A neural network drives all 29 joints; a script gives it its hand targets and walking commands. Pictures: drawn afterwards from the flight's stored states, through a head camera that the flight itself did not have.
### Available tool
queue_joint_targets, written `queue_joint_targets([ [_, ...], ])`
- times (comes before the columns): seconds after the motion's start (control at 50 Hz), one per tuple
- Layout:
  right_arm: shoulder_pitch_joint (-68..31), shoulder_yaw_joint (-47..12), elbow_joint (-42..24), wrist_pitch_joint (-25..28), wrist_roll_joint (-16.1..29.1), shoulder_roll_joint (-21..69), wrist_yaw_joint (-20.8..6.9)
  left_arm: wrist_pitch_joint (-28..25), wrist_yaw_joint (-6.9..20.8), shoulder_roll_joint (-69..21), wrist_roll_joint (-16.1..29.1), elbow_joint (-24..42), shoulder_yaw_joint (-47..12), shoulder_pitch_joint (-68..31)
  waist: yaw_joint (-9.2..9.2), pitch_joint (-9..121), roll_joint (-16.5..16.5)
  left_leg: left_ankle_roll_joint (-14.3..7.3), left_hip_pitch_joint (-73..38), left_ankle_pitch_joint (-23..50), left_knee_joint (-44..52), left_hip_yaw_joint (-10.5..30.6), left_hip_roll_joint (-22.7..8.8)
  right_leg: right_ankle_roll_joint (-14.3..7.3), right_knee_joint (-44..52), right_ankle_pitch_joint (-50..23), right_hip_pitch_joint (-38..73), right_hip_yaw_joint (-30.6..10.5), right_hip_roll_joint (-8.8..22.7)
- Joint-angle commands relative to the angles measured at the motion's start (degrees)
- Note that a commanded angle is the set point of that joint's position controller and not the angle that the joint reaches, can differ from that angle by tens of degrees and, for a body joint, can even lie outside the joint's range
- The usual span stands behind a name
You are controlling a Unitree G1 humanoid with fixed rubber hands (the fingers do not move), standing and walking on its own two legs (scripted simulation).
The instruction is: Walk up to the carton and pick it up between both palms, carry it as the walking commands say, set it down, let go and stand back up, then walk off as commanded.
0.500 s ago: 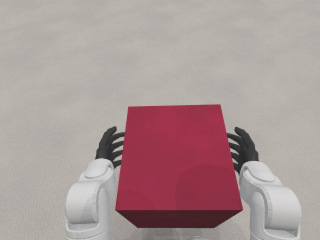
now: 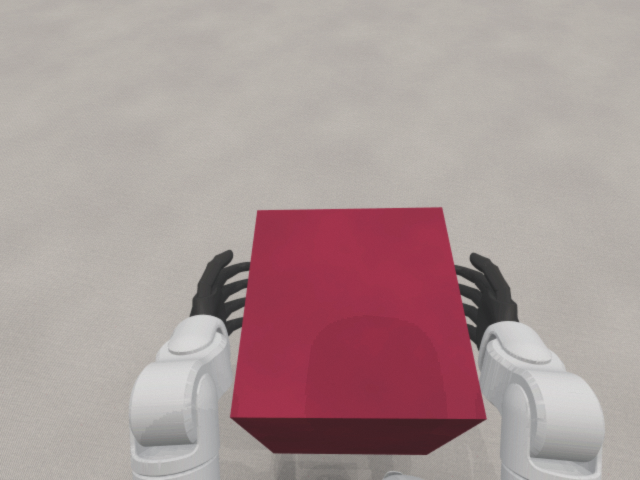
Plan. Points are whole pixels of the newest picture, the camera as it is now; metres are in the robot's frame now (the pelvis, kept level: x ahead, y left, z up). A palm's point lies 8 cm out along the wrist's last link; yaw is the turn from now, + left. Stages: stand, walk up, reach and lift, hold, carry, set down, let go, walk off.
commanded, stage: carry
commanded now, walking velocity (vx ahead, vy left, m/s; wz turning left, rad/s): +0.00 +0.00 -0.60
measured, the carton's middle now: (349, 343) +0.28 +0.01 +0.02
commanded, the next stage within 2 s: none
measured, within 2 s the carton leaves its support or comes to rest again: neither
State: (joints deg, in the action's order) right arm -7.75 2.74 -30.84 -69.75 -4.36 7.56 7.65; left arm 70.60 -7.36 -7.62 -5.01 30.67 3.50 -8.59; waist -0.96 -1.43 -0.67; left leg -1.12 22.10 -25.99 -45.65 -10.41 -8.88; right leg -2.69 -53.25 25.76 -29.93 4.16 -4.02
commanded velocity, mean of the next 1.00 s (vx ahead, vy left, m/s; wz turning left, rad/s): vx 0.00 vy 0.00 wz -0.60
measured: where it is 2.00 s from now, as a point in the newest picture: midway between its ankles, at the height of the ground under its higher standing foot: outside the picture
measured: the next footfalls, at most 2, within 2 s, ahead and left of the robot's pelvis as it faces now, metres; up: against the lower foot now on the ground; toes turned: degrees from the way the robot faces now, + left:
right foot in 0.14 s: +0.04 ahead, -0.14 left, +0.00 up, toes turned -9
left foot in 0.42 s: +0.01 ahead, +0.04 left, +0.00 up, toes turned -6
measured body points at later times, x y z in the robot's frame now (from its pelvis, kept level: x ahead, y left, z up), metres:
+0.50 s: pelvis -0.05 -0.04 +0.00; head -0.03 -0.04 +0.45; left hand +0.25 +0.04 +0.09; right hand +0.18 -0.25 +0.10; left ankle -0.03 +0.04 -0.71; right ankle -0.02 -0.14 -0.69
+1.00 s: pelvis -0.14 -0.08 -0.01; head -0.13 -0.09 +0.44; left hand +0.17 -0.10 +0.09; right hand +0.01 -0.35 +0.09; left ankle -0.09 +0.01 -0.70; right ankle -0.13 -0.20 -0.71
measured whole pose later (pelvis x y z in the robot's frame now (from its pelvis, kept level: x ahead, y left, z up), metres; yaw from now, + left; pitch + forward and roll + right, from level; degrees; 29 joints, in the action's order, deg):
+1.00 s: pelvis -0.14 -0.08 -0.01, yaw -32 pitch +0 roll +1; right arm -8.0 3.0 -30.8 -71.6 -4.3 7.5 8.0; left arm 72.1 -7.3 -7.7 -5.0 30.1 3.7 -9.0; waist 0.8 -1.9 0.3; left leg 2.2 23.5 -31.2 -50.1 -6.3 -0.5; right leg -1.9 -44.5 16.3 -28.7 -1.2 -1.9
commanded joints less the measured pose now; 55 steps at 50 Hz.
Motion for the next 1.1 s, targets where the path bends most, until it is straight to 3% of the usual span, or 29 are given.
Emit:
queue_joint_targets([
  [0.0, -23.8, -31.0, -7.9, 2.3, 21.2, 48.3, -5.4, -1.7, 3.8, -48.6, 22.9, 11.2, -38.5, -27.9, 1.94, 22.1, -16.5, -3.9, -32.1, 65.4, 12.4, 8.5, -15.5, 5.2, 1.4, 3.2, -9.9, 3.1, 2.6],
  [0.08, -21.9, -31.8, -9.2, 2.0, 20.7, 47.8, -4.9, -0.9, 3.9, -48.9, 22.6, 9.8, -37.4, -25.7, 1.66, 26.9, -13.4, 0.0, -23.2, 60.1, 2.2, 3.0, -15.8, 3.6, 19.5, -2.9, 8.1, 6.2, 0.6],
  [0.1, -22.9, -32.4, -9.4, 2.0, 21.1, 47.6, -4.9, -1.0, 4.0, -49.0, 22.3, 8.7, -36.9, -24.1, 0.27, 28.5, -10.5, 2.6, -15.2, 53.2, -4.7, 1.3, -13.6, 1.4, 25.1, -10.1, 17.4, 0.8, 2.3],
  [0.12, -23.2, -32.3, -8.5, 1.5, 20.6, 47.7, -4.5, -0.9, 4.1, -49.0, 22.3, 7.9, -36.3, -24.1, -0.35, 27.2, -2.1, 5.7, -1.6, 27.5, -13.7, 0.9, -9.3, -2.4, 24.0, -34.7, 26.3, -12.8, 10.3],
  [0.14, -23.0, -34.1, -10.1, 1.3, 20.6, 48.0, -4.5, -0.8, 4.3, -47.2, 22.3, 7.6, -35.6, -22.8, 0.92, 26.1, 15.5, 7.7, 14.3, -12.0, -22.6, -0.2, -0.1, -7.2, 21.3, -71.9, 34.1, -31.0, 22.7],
  [0.16, -24.3, -34.4, -8.2, 0.9, 21.0, 48.4, -5.0, -1.0, 4.1, -47.0, 22.4, 8.4, -35.0, -24.3, 0.38, 25.9, 16.3, 7.2, 15.2, -18.3, -24.5, 5.7, 2.9, -9.7, 22.1, -76.4, 32.1, -33.4, 23.5],
  [0.2, -26.1, -36.4, -10.5, 1.2, 22.5, 50.2, -5.5, -1.4, 4.6, -48.0, 21.6, 8.6, -34.9, -23.9, 0.43, 24.1, 11.3, 7.0, 14.2, -13.9, -19.1, 7.8, 1.8, -9.1, 23.3, -62.6, 28.6, -29.3, 21.3],
  [0.24, -28.9, -37.0, -12.2, 1.7, 23.1, 51.7, -5.5, -1.5, 5.1, -50.1, 21.5, 8.0, -35.0, -24.8, 0.58, 25.0, 12.7, 5.9, 9.3, -9.6, -13.5, 7.9, 3.8, -7.5, 26.0, -53.3, 25.5, -28.2, 18.3],
  [0.3, -28.0, -36.2, -11.5, 1.5, 23.3, 51.3, -5.5, -1.6, 5.1, -49.7, 21.7, 8.5, -35.7, -24.5, 0.35, 24.5, 11.8, 4.9, 4.5, -8.0, -4.7, 9.1, 6.4, -8.6, 26.8, -50.0, 21.4, -31.4, 17.6],
  [0.38, -26.7, -36.0, -10.2, 1.1, 23.0, 51.6, -5.6, -1.3, 5.1, -48.9, 21.5, 8.5, -35.1, -24.4, 1.26, 26.9, 14.9, 2.7, -10.3, 0.2, 11.5, 7.6, 8.7, -5.3, 25.3, -42.8, 13.9, -28.3, 13.4],
  [0.4, -27.3, -35.2, -10.3, 1.1, 22.7, 50.5, -5.4, -1.3, 4.8, -48.3, 21.5, 8.0, -35.3, -24.9, 1.98, 27.2, 12.5, 1.2, -20.1, 3.8, 20.0, 8.3, 6.1, -2.1, 23.6, -31.7, 5.9, -24.7, 11.4],
  [0.42, -27.6, -35.0, -9.5, 0.9, 22.4, 49.4, -5.3, -0.8, 4.7, -47.4, 21.0, 7.7, -35.4, -24.1, 2.65, 26.1, 0.5, -3.5, -26.4, 8.3, 26.8, 18.8, -6.6, 2.2, 14.2, -13.9, -4.4, -15.2, 4.8],
  [0.44, -25.9, -33.7, -7.4, 0.8, 22.0, 48.5, -5.3, -0.6, 4.7, -46.7, 21.5, 9.3, -35.8, -26.8, 2.93, 24.4, -16.7, -12.1, -27.5, 28.0, 26.4, 31.0, -24.6, 4.9, -4.6, 8.3, -13.6, -1.4, -2.1],
  [0.46, -28.3, -33.3, -8.0, 1.0, 22.3, 50.0, -5.4, -0.7, 4.9, -47.9, 22.4, 9.6, -36.8, -31.1, 2.36, 20.6, -11.2, -13.5, -23.1, 41.0, 24.0, 27.7, -25.6, 4.9, -13.6, 8.2, -12.1, -2.5, 3.0],
  [0.5, -25.0, -31.9, -6.3, 0.6, 20.2, 48.2, -5.0, 0.0, 5.0, -48.3, 22.1, 6.1, -36.6, -26.8, 1.72, 20.7, -7.4, -11.5, -21.8, 43.7, 21.5, 20.5, -21.8, 5.6, -19.8, 4.4, -12.0, -3.1, 5.1],
  [0.54, -24.9, -31.5, -6.4, 0.8, 20.2, 48.1, -4.7, -0.1, 4.6, -48.0, 21.9, 6.5, -36.8, -27.0, 1.08, 20.8, -9.5, -7.0, -25.1, 54.0, 16.9, 12.1, -15.8, 6.0, -10.0, 2.2, -10.9, -0.5, 4.0],
  [0.56, -26.1, -30.7, -6.8, 0.8, 20.6, 47.8, -5.0, -0.2, 4.3, -48.3, 21.9, 7.7, -37.2, -28.6, 1.18, 20.5, -14.8, -5.8, -24.7, 56.9, 16.0, 9.7, -14.6, 6.1, -6.5, 1.9, -9.6, 1.7, 3.2],
  [0.68, -22.7, -32.5, -7.2, 0.5, 20.3, 48.6, -4.3, 0.3, 4.3, -48.6, 21.8, 7.9, -36.1, -25.9, 1.49, 25.1, -13.7, -1.1, -16.5, 44.3, 7.7, 3.6, -17.5, 3.3, 17.0, -1.6, 9.1, 4.0, 2.6],
  [0.72, -24.0, -33.0, -6.9, 0.3, 20.4, 47.9, -4.3, 0.2, 4.5, -47.8, 21.7, 7.0, -35.4, -24.7, -0.39, 25.0, -4.4, 4.9, -1.0, 21.7, -6.2, -0.7, -9.9, -0.4, 24.6, -21.6, 23.2, -9.3, 8.4],
  [0.74, -21.9, -33.1, -6.1, 0.0, 19.6, 48.1, -4.2, 0.1, 4.5, -46.3, 22.1, 7.9, -35.3, -25.0, 0.96, 22.4, 11.9, 7.5, 13.1, -10.9, -18.2, -1.5, -2.4, -4.4, 23.9, -54.5, 27.9, -28.2, 21.6],
  [0.76, -23.4, -34.0, -5.4, -0.7, 19.3, 47.0, -4.3, 0.8, 4.5, -45.4, 20.7, 4.1, -33.5, -22.3, 0.61, 20.5, 17.4, 8.2, 16.2, -20.3, -21.3, 4.4, 3.1, -9.0, 28.0, -55.3, 21.9, -39.4, 26.4],
  [0.8, -26.9, -36.5, -5.9, -0.1, 21.5, 51.2, -5.4, 0.0, 5.2, -47.1, 20.3, 5.6, -33.4, -24.1, 0.55, 21.3, 12.2, 6.9, 12.4, -12.4, -18.5, 7.7, 1.7, -7.0, 28.8, -37.7, 21.4, -29.5, 20.9],
  [0.84, -29.5, -37.1, -8.4, 0.7, 22.3, 52.1, -5.6, -0.6, 5.5, -48.8, 19.9, 5.4, -34.0, -24.4, 0.5, 22.1, 13.1, 6.4, 9.4, -7.7, -14.4, 7.5, 3.8, -5.6, 28.9, -33.9, 18.8, -27.7, 17.6],
  [0.94, -28.7, -36.5, -7.8, 0.2, 22.4, 51.6, -5.5, -0.7, 5.4, -47.8, 19.9, 5.8, -33.9, -24.5, -0.04, 23.9, 14.9, 4.2, -0.4, -5.9, -0.1, 8.5, 9.2, -6.4, 32.1, -30.4, 15.4, -34.4, 16.7],
  [1.0, -27.9, -36.1, -6.3, 0.0, 22.1, 51.8, -5.5, -0.7, 5.5, -47.3, 20.1, 5.8, -33.8, -24.9, 1.14, 25.6, 16.3, 2.3, -16.0, 0.3, 16.7, 6.0, 10.4, -1.8, 30.7, -27.0, 7.4, -27.2, 11.7],
  [1.02, -28.3, -35.7, -7.1, 0.3, 22.0, 51.0, -5.5, -0.5, 5.5, -47.1, 19.9, 5.5, -33.8, -23.9, 1.83, 26.4, 12.1, -0.2, -23.3, 1.6, 23.1, 11.8, 4.4, 2.1, 27.3, -16.0, -0.7, -22.5, 8.0],
  [1.04, -26.3, -34.7, -5.3, 0.3, 21.8, 50.7, -5.5, -0.5, 5.3, -47.5, 20.8, 7.9, -35.2, -26.1, 2.28, 25.1, -10.4, -6.6, -24.5, 5.9, 29.2, 29.4, -13.9, 5.1, 10.1, 1.6, -9.2, -10.1, -0.6],
  [1.06, -27.0, -33.2, -5.6, 0.3, 21.8, 50.2, -5.7, -0.4, 5.3, -48.1, 21.6, 9.6, -36.7, -31.9, 2.32, 21.0, -18.0, -11.6, -20.7, 16.9, 30.0, 32.3, -26.3, 5.2, -7.5, 8.7, -14.4, -1.1, 0.7],
  [1.08, -27.1, -32.4, -4.3, 0.2, 21.3, 50.7, -5.3, 0.0, 5.4, -47.8, 22.3, 8.6, -36.9, -32.7, 1.91, 18.3, -12.1, -11.4, -16.3, 24.2, 27.8, 28.3, -23.9, 4.5, -13.5, 6.4, -10.6, -3.6, 4.0],
])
